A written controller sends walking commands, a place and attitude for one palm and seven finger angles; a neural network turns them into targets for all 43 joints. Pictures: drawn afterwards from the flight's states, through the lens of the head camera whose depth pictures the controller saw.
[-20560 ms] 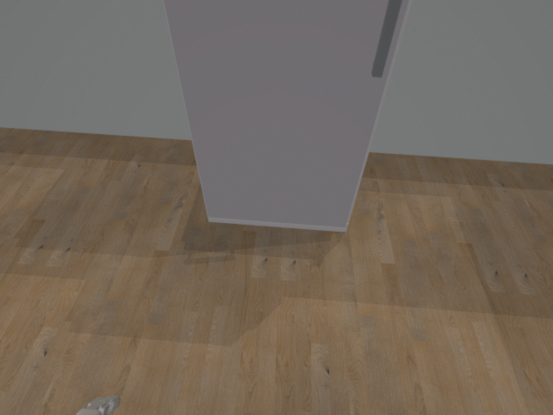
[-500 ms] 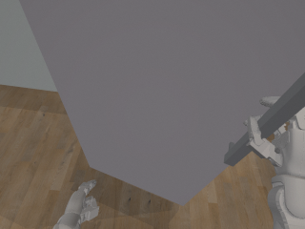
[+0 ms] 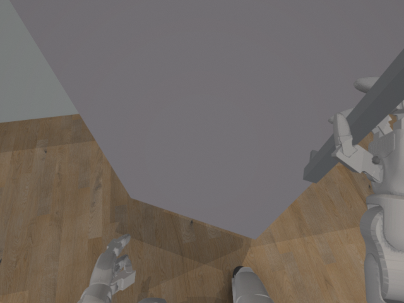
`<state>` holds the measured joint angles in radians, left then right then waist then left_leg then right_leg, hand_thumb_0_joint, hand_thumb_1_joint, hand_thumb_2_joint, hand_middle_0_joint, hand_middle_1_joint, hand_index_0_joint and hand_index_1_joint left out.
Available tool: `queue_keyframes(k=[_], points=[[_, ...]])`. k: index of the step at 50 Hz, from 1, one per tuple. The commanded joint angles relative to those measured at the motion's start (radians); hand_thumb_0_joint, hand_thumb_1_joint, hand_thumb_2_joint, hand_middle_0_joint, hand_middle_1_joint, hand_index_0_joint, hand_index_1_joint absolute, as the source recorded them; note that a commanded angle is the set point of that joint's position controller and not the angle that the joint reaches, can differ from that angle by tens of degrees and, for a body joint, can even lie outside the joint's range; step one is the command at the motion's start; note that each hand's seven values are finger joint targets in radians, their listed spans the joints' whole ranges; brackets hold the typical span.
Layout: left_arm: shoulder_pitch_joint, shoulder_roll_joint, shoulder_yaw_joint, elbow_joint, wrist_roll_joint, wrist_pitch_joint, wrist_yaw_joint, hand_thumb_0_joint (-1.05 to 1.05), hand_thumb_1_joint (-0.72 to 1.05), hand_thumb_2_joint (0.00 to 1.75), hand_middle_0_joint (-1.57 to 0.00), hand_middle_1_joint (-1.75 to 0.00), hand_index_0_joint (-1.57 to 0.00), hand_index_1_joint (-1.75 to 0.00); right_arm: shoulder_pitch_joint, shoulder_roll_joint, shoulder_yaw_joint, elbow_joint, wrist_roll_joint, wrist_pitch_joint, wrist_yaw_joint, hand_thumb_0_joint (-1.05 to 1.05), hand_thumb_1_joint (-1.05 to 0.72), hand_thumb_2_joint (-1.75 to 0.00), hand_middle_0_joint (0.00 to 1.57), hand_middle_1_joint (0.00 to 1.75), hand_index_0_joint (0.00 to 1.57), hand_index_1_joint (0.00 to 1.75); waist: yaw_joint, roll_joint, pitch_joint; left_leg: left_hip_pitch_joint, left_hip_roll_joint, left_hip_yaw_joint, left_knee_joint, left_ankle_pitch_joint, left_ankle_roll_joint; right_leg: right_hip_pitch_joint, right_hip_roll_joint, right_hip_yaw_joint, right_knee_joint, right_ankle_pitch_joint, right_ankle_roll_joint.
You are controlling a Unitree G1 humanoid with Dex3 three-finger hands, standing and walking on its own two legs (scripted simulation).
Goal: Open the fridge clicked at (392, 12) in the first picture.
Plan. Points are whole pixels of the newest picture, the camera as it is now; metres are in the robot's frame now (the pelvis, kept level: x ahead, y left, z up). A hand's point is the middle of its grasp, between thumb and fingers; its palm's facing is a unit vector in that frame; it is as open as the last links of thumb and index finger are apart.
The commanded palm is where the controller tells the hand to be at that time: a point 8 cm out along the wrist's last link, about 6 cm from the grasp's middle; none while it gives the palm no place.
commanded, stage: walk backward, drawing the door open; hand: right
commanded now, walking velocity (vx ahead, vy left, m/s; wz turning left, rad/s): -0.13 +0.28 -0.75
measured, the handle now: (367, 102) +0.36 -0.17 +0.23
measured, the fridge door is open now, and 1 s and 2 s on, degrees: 28 57 71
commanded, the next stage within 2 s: stop walking and hold the door back in 1.32 s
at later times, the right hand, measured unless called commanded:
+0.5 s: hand (308, 222) +0.21 -0.09 +0.20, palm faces +0.51 +0.84 -0.21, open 7.2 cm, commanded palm +0.16 -0.12 +0.19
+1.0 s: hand out of the picture +0.10 +0.01 +0.20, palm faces +0.71 +0.68 -0.20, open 7.2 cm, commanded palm +0.04 -0.01 +0.19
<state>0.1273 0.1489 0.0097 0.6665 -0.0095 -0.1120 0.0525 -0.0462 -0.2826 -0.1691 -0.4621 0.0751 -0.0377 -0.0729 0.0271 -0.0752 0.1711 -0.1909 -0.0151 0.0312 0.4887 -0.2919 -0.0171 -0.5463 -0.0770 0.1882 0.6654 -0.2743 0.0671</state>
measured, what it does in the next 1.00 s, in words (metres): steps to the left, turning right: right foot, then left foot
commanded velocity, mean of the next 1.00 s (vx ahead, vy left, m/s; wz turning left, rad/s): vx -0.17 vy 0.23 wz -0.63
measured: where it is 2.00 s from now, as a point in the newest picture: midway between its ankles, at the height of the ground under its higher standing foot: outside the picture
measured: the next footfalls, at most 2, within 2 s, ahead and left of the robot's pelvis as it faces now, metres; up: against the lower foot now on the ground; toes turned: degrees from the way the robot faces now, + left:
right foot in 0.20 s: +0.02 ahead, -0.06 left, +0.00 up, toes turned -17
left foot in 0.52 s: +0.13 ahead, +0.32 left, +0.00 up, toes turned -21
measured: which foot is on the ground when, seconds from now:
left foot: down 0.00-0.20, up 0.22-0.50, down 0.52-0.84, up 0.86-1.00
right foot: up 0.00-0.18, down 0.20-0.52, up 0.54-0.82, down 0.84-1.00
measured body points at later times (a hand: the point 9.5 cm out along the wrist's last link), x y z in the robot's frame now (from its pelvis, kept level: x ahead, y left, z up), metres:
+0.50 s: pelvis -0.02 +0.18 +0.00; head +0.05 +0.15 +0.44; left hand +0.22 +0.29 -0.10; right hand +0.18 -0.13 +0.21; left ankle +0.10 +0.33 -0.71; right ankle -0.02 -0.05 -0.73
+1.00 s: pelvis -0.03 +0.32 +0.02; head +0.00 +0.27 +0.46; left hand +0.24 +0.38 -0.08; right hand +0.06 -0.02 +0.21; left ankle +0.09 +0.41 -0.65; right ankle -0.08 +0.20 -0.73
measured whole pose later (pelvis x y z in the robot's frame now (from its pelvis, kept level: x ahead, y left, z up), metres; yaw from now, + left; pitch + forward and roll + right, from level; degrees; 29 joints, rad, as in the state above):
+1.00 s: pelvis -0.03 +0.32 +0.02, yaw -40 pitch -1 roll +4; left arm 0.16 0.13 0.00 0.62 0.01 -0.08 0.04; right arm 0.05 -0.30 -0.12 -0.49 0.04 -0.06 -0.08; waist 0.04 -0.02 0.15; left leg -0.53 -0.01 0.05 1.01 -0.39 -0.06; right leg -0.28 -0.09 0.02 0.50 -0.20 0.01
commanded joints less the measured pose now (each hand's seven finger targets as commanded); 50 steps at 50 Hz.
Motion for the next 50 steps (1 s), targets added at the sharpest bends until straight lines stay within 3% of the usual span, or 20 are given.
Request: queue_keyframes(k=[1,6,8,9,10,11,13,17,23,25,26,27,31,36,40,41,42,43,46,50], points=[[-0.124,0.100,0.049,-0.162,-0.001,-0.043,0.040,0.00,0.90,0.90,-0.20,-0.30,-0.20,-0.30,-0.214,-0.191,-0.142,-0.332,-0.014,-0.139,-0.015,0.00,-0.90,-0.90,0.45,1.40,0.45,1.40,-0.049,0.232,-0.377,0.083,0.348,-0.087,-0.094,0.434,0.193,-0.023,0.060,-0.147,0.606,-0.287,-0.034],[-0.097,0.072,0.013,-0.187,0.030,-0.024,0.070,0.00,0.90,0.90,-0.20,-0.30,-0.20,-0.30,-0.160,-0.106,-0.085,-0.315,-0.015,-0.167,-0.004,0.00,-0.90,-0.90,0.45,1.40,0.45,1.40,-0.027,0.273,-0.346,0.248,0.261,0.106,0.095,0.871,0.152,0.092,0.069,-0.348,0.058,-0.180,-0.037],[-0.041,0.091,0.024,-0.189,0.028,-0.026,0.075,0.00,0.90,0.90,-0.20,-0.30,-0.20,-0.30,-0.149,-0.087,-0.038,-0.326,-0.006,-0.166,0.000,0.00,-0.90,-0.90,0.45,1.40,0.45,1.40,0.026,0.165,-0.400,0.043,0.186,0.163,0.379,0.814,0.068,0.424,0.076,-0.351,-0.256,0.102,-0.056],[-0.017,0.130,0.049,-0.183,0.038,-0.031,0.073,0.00,0.90,0.90,-0.20,-0.30,-0.20,-0.30,-0.196,-0.062,0.003,-0.353,-0.005,-0.176,0.006,0.00,-0.90,-0.90,0.45,1.40,0.45,1.40,0.060,0.030,-0.421,-0.322,0.095,0.136,0.623,0.291,-0.009,0.771,-0.143,-0.053,-0.322,0.586,-0.143],[-0.007,0.168,0.062,-0.181,0.045,-0.039,0.051,0.00,0.90,0.90,-0.20,-0.30,-0.20,-0.30,-0.224,-0.044,0.027,-0.377,-0.024,-0.193,0.009,0.00,-0.90,-0.90,0.45,1.40,0.45,1.40,0.013,-0.179,-0.476,-0.548,0.003,0.007,0.801,-0.355,-0.052,0.914,-0.467,0.432,-0.273,1.146,-0.291],[-0.012,0.165,0.058,-0.167,0.051,-0.050,0.021,0.00,0.90,0.90,-0.20,-0.30,-0.20,-0.30,-0.234,-0.087,-0.007,-0.343,-0.060,-0.207,0.014,0.00,-0.90,-0.90,0.45,1.40,0.45,1.40,0.012,-0.015,-0.467,-0.542,0.028,-0.143,0.874,-0.302,-0.017,0.862,-0.512,0.459,-0.244,1.010,-0.340],[-0.092,0.164,0.074,-0.185,0.032,-0.043,0.015,0.00,0.90,0.90,-0.20,-0.30,-0.20,-0.30,-0.303,-0.132,-0.039,-0.444,-0.051,-0.199,0.024,0.00,-0.90,-0.90,0.45,1.40,0.45,1.40,0.008,-0.003,-0.398,-0.575,0.089,-0.188,0.828,-0.247,-0.028,0.713,-0.458,0.385,-0.284,0.699,-0.326],[-0.064,0.158,0.076,-0.158,0.010,-0.048,0.007,0.00,0.90,0.90,-0.20,-0.30,-0.20,-0.30,-0.259,-0.072,-0.023,-0.337,-0.040,-0.146,0.020,0.00,-0.90,-0.90,0.45,1.40,0.45,1.40,-0.019,-0.121,-0.347,-0.239,0.075,-0.096,0.517,0.029,-0.036,0.376,-0.207,-0.055,-0.299,0.303,-0.163],[-0.063,0.147,0.045,-0.215,-0.019,-0.051,0.008,0.00,0.90,0.90,-0.20,-0.30,-0.20,-0.30,-0.252,-0.098,-0.059,-0.253,-0.019,-0.142,-0.020,0.00,-0.90,-0.90,0.45,1.40,0.45,1.40,-0.026,-0.254,-0.378,0.022,-0.027,0.058,0.149,-0.076,-0.063,0.278,-0.143,-0.055,-0.221,0.149,-0.161],[-0.044,0.119,0.034,-0.200,-0.023,-0.052,0.006,0.00,0.90,0.90,-0.20,-0.30,-0.20,-0.30,-0.251,-0.149,-0.098,-0.236,-0.025,-0.146,-0.029,0.00,-0.90,-0.90,0.45,1.40,0.45,1.40,-0.025,-0.011,-0.390,0.101,0.059,-0.002,-0.117,0.104,-0.052,0.247,-0.017,-0.117,-0.005,-0.026,-0.088],[-0.049,0.085,0.027,-0.204,-0.018,-0.044,0.010,0.00,0.90,0.90,-0.20,-0.30,-0.20,-0.30,-0.230,-0.246,-0.163,-0.243,-0.033,-0.146,-0.037,0.00,-0.90,-0.90,0.45,1.40,0.45,1.40,-0.026,0.318,-0.385,0.109,0.262,-0.201,-0.201,0.222,0.021,0.110,0.103,-0.184,0.252,-0.284,-0.036],[-0.090,0.091,0.028,-0.214,-0.010,-0.047,0.024,0.00,0.90,0.90,-0.20,-0.30,-0.20,-0.30,-0.154,-0.291,-0.217,-0.233,-0.037,-0.136,-0.046,0.00,-0.90,-0.90,0.45,1.40,0.45,1.40,-0.064,0.398,-0.387,0.021,0.403,-0.378,-0.195,0.371,0.125,0.052,0.136,-0.136,0.543,-0.407,-0.044],[-0.144,0.098,0.019,-0.199,0.005,-0.012,0.023,0.00,0.90,0.90,-0.20,-0.30,-0.20,-0.30,-0.108,-0.209,-0.199,-0.305,-0.017,-0.168,-0.049,0.00,-0.90,-0.90,0.45,1.40,0.45,1.40,-0.033,0.300,-0.353,0.089,0.372,-0.156,-0.095,0.344,0.185,-0.051,0.042,-0.145,0.719,-0.267,-0.017],[-0.109,0.101,0.019,-0.225,0.012,0.018,0.037,0.00,0.90,0.90,-0.20,-0.30,-0.20,-0.30,-0.054,-0.164,-0.160,-0.332,-0.012,-0.174,-0.068,0.00,-0.90,-0.90,0.45,1.40,0.45,1.40,-0.044,0.279,-0.397,0.151,0.353,-0.011,-0.045,0.515,0.173,0.112,0.046,-0.255,0.241,-0.315,-0.042],[-0.023,0.124,0.034,-0.229,0.017,0.018,0.042,0.00,0.90,0.90,-0.20,-0.30,-0.20,-0.30,-0.070,-0.120,-0.080,-0.342,-0.006,-0.163,-0.058,0.00,-0.90,-0.90,0.45,1.40,0.45,1.40,0.007,0.122,-0.436,0.025,0.281,0.070,0.123,0.433,0.100,0.382,0.033,-0.280,-0.218,-0.003,-0.045],[-0.009,0.155,0.046,-0.241,0.017,0.017,0.042,0.00,0.90,0.90,-0.20,-0.30,-0.20,-0.30,-0.094,-0.113,-0.061,-0.351,-0.007,-0.162,-0.058,0.00,-0.90,-0.90,0.45,1.40,0.45,1.40,0.029,-0.028,-0.429,-0.202,0.197,0.111,0.312,0.238,0.043,0.566,-0.099,-0.084,-0.312,0.218,-0.093],[-0.025,0.191,0.057,-0.256,0.017,0.006,0.037,0.00,0.90,0.90,-0.20,-0.30,-0.20,-0.30,-0.112,-0.108,-0.025,-0.386,-0.010,-0.176,-0.053,0.00,-0.90,-0.90,0.45,1.40,0.45,1.40,0.001,-0.278,-0.403,-0.480,0.072,0.090,0.506,-0.269,-0.035,0.713,-0.406,0.320,-0.359,0.746,-0.217],[-0.015,0.160,0.043,-0.216,0.032,-0.006,0.017,0.00,0.90,0.90,-0.20,-0.30,-0.20,-0.30,-0.103,-0.132,-0.031,-0.352,-0.052,-0.187,-0.035,0.00,-0.90,-0.90,0.45,1.40,0.45,1.40,-0.024,-0.158,-0.412,-0.504,0.068,-0.039,0.632,-0.318,-0.023,0.707,-0.484,0.410,-0.287,0.981,-0.296],[-0.030,0.171,0.066,-0.187,0.016,-0.019,0.000,0.00,0.90,0.90,-0.20,-0.30,-0.20,-0.30,-0.136,-0.155,-0.070,-0.364,-0.048,-0.170,-0.010,0.00,-0.90,-0.90,0.45,1.40,0.45,1.40,-0.001,-0.051,-0.318,-0.457,0.079,-0.099,0.630,-0.135,-0.041,0.522,-0.349,0.213,-0.297,0.643,-0.250],[-0.014,0.156,0.059,-0.168,0.005,-0.028,-0.010,0.00,0.90,0.90,-0.20,-0.30,-0.20,-0.30,-0.113,-0.097,-0.035,-0.320,-0.031,-0.140,-0.009,0.00,-0.90,-0.90,0.45,1.40,0.45,1.40,-0.016,-0.167,-0.357,-0.235,0.020,-0.030,0.437,-0.031,-0.050,0.437,-0.195,-0.010,-0.313,0.395,-0.155]])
